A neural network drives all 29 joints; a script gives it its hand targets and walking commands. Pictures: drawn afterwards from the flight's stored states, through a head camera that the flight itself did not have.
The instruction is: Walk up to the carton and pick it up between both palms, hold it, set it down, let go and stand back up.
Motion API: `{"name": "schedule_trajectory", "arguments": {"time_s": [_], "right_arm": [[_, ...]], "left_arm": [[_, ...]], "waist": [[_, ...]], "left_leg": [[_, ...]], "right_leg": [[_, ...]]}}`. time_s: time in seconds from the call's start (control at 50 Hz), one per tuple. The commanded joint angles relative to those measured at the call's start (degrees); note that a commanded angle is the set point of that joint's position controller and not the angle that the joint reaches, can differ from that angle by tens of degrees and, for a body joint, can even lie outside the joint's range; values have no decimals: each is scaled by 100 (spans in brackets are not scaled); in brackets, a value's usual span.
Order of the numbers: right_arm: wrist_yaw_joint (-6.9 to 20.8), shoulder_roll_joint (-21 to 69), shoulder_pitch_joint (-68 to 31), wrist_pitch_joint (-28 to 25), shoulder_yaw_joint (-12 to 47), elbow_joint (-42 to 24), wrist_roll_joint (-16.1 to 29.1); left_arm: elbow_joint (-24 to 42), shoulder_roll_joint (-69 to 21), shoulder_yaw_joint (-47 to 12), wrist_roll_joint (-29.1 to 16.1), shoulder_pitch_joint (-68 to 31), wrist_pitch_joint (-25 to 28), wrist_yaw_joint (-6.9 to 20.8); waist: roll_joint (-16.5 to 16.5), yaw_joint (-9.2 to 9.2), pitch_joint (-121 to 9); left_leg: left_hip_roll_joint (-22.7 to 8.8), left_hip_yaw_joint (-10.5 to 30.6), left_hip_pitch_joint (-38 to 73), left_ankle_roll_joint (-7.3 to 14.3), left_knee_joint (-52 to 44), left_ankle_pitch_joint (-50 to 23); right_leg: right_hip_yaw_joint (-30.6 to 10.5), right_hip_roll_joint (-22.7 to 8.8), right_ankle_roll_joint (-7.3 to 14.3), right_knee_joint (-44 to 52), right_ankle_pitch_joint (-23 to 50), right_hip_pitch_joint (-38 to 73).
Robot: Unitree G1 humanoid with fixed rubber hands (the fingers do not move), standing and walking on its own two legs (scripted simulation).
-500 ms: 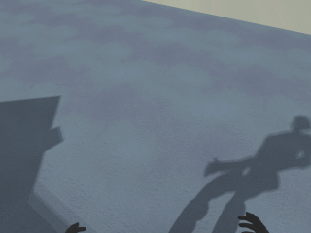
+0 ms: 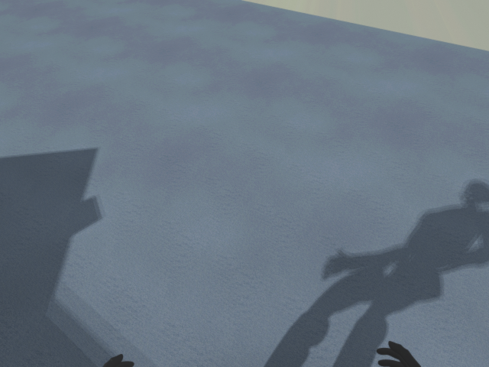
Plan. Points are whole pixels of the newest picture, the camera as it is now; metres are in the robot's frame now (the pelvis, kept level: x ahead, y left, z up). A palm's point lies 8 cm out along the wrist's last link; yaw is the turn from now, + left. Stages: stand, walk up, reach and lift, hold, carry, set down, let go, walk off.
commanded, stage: stand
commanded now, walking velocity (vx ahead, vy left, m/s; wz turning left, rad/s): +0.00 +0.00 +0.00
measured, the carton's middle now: out of the picture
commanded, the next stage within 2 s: none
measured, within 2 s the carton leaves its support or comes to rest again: neither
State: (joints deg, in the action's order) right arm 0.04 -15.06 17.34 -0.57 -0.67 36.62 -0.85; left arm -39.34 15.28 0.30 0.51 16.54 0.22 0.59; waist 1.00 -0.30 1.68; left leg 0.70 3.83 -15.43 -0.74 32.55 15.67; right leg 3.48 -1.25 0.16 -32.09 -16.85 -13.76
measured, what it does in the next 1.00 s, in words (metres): stands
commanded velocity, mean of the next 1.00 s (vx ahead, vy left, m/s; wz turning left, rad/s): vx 0.00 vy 0.00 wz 0.00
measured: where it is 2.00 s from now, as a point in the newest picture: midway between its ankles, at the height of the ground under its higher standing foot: outside the picture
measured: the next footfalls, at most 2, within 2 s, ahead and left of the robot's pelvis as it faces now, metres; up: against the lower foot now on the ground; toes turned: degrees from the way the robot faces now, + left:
none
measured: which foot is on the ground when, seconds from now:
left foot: down 0.00-1.00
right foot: down 0.00-1.00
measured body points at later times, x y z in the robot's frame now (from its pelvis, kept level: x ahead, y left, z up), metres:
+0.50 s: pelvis +0.01 +0.00 +0.00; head +0.01 -0.01 +0.45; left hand +0.12 +0.26 -0.10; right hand +0.14 -0.26 -0.11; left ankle +0.02 +0.13 -0.73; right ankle +0.00 -0.12 -0.73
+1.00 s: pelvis +0.01 -0.01 +0.00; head +0.01 -0.01 +0.45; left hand +0.11 +0.26 -0.10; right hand +0.13 -0.26 -0.11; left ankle +0.02 +0.13 -0.73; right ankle +0.00 -0.12 -0.73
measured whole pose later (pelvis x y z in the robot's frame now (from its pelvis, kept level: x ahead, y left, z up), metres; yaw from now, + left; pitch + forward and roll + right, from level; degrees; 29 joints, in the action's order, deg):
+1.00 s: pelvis +0.01 -0.01 +0.00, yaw +1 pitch -2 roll +0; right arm -0.3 -15.2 16.4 -0.2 -0.3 37.6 -0.6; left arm -39.2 15.5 -0.1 0.2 16.6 -0.2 0.5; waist 1.2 -0.5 1.2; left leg 0.6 5.0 -14.7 -1.2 32.5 16.3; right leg 4.7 -1.3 0.5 -31.6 -17.8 -12.3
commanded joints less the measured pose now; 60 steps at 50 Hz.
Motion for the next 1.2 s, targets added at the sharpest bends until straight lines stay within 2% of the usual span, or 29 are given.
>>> {"name": "schedule_trajectory", "arguments": {"time_s": [0.0,0.08,0.1,0.14,0.2,0.22,0.28,0.3,0.32,0.42,0.46,0.52,0.58,0.62,0.64,0.68,0.74,0.76,0.8,0.84,0.86,0.88,0.92,0.94,0.98,1.06,1.16,1.18], "right_arm": [[-20,-712,-38,-109,-202,-443,5],[-33,-679,-2,-98,-173,-431,9],[-30,-681,-7,-88,-162,-420,10],[-29,-653,-4,-77,-163,-437,23],[-39,-724,31,-91,-177,-396,14],[-40,-688,21,-97,-149,-387,16],[-33,-657,-1,-97,-164,-385,13],[-36,-673,-12,-99,-170,-379,13],[-36,-717,-68,-101,-178,-414,21],[-56,-690,-96,-82,-161,-412,21],[-55,-669,-67,-73,-179,-427,7],[-61,-696,-63,-61,-195,-397,20],[-62,-721,-101,-64,-204,-421,12],[-61,-661,-81,-62,-172,-422,17],[-60,-648,-99,-65,-166,-392,14],[-60,-676,-129,-67,-173,-391,8],[-52,-684,-69,-57,-198,-413,15],[-57,-716,-86,-58,-190,-416,26],[-58,-678,-123,-59,-178,-371,16],[-53,-688,-164,-68,-182,-383,13],[-47,-645,-132,-72,-159,-375,35],[-53,-696,-159,-77,-161,-372,44],[-58,-697,-104,-74,-164,-381,33],[-64,-665,-97,-65,-160,-367,15],[-63,-674,-109,-67,-145,-339,13],[-60,-678,-49,-66,-142,-363,27],[-54,-700,-37,-73,-116,-344,28],[-55,-694,-102,-67,-127,-307,8]], "left_arm": [[442,728,229,-5,-17,89,-17],[457,756,219,-13,-2,80,-26],[479,781,212,-23,-39,77,-25],[449,815,225,-16,-23,67,-33],[446,714,203,-9,28,72,-17],[438,787,219,-1,3,92,-20],[446,790,213,-8,0,104,-36],[425,748,210,-2,41,103,-31],[441,716,216,-15,31,92,-27],[463,746,198,-28,52,60,-31],[473,745,211,-9,80,59,-40],[491,754,222,-25,-50,53,-31],[496,684,208,-23,43,67,-32],[480,773,223,-46,-40,65,-32],[505,781,232,-24,-53,68,-33],[493,730,212,-12,42,55,-32],[537,712,208,-21,-17,47,-40],[545,728,209,-26,-30,47,-36],[506,762,226,-8,7,51,-35],[486,810,224,-5,23,46,-37],[493,842,232,-20,-42,47,-38],[493,781,220,-30,9,42,-33],[498,783,192,-37,-15,59,-42],[483,796,198,-30,-42,59,-37],[447,783,185,-32,21,52,-37],[477,797,173,-54,38,46,-38],[480,814,157,-38,41,26,-35],[520,826,178,-31,43,26,-33]], "waist": [[4,-20,-205],[-148,-12,-54],[-31,2,-19],[-92,-7,14],[7,-21,-79],[-96,0,-170],[26,14,-217],[-47,-29,-366],[17,-51,-308],[33,-49,-117],[-98,-44,-203],[-8,-7,13],[-64,-38,-286],[-21,2,-85],[-105,-11,-5],[21,-55,-200],[-103,8,-123],[-150,-35,-153],[23,-18,-97],[40,-41,-146],[-14,6,-122],[19,-44,-169],[-176,-4,-177],[-102,27,-202],[37,-29,-148],[-88,-10,-101],[37,-6,-19],[-106,-46,16]], "left_leg": [[-451,516,-48,281,-669,-435],[-426,420,-61,240,-569,-619],[-405,424,-140,236,-554,-535],[-387,459,-89,216,-577,-505],[-454,476,-191,257,-617,-534],[-453,483,-75,244,-578,-608],[-441,446,6,208,-505,-952],[-455,483,105,237,-512,-981],[-470,466,51,257,-524,-1034],[-459,459,-48,227,-486,-1157],[-454,467,84,220,-455,-1116],[-448,504,-11,233,-512,-1138],[-477,464,147,241,-441,-1134],[-409,449,-3,223,-506,-1002],[-426,445,-1,211,-484,-1091],[-443,478,63,229,-513,-1100],[-444,490,23,226,-484,-1083],[-433,477,9,222,-509,-1051],[-414,456,-24,219,-491,-969],[-424,444,18,198,-514,-996],[-428,489,-37,205,-558,-955],[-437,458,-41,225,-550,-902],[-389,426,35,171,-466,-933],[-382,459,86,163,-476,-843],[-428,502,41,191,-517,-899],[-435,544,-26,193,-555,-969],[-399,497,-105,187,-617,-683],[-407,499,-94,191,-575,-641]], "right_leg": [[-560,-475,176,696,39,-31],[-593,-527,209,757,242,-94],[-597,-524,200,780,184,-74],[-612,-514,171,777,70,-153],[-530,-499,187,708,214,60],[-566,-526,214,687,274,71],[-536,-548,210,647,578,105],[-498,-514,198,640,566,171],[-452,-499,191,622,685,164],[-458,-523,184,609,798,177],[-478,-514,186,622,758,155],[-460,-513,180,657,655,10],[-462,-525,201,632,768,203],[-472,-550,204,696,647,93],[-435,-548,217,686,668,139],[-428,-523,214,646,646,185],[-404,-547,192,669,662,140],[-391,-533,191,685,579,116],[-490,-569,205,738,604,169],[-463,-549,209,697,603,180],[-463,-551,219,687,566,157],[-455,-545,216,704,517,168],[-459,-573,234,782,600,73],[-491,-594,230,801,443,40],[-459,-579,226,758,429,73],[-415,-575,245,761,506,91],[-445,-556,227,812,178,12],[-446,-535,224,868,74,-17]]}}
